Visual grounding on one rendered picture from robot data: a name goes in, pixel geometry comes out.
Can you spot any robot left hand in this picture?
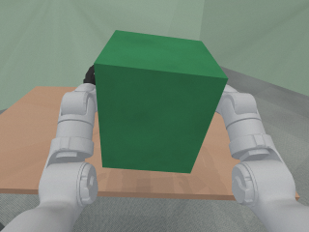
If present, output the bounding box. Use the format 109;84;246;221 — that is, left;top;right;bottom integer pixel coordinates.
83;65;96;85

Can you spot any right robot upper arm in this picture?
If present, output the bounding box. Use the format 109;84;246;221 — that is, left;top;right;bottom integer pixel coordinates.
232;159;309;232

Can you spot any robot right forearm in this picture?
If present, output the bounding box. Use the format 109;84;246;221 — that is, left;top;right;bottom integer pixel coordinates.
215;84;295;186

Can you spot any robot left forearm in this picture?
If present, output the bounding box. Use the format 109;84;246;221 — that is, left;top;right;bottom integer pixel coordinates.
38;83;98;201

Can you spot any carton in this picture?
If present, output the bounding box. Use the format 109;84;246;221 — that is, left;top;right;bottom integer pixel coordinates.
94;30;229;174

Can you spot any left robot upper arm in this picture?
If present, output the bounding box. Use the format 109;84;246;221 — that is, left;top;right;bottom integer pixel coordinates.
0;161;98;232

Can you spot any table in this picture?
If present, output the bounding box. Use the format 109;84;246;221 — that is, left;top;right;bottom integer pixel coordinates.
0;86;299;231

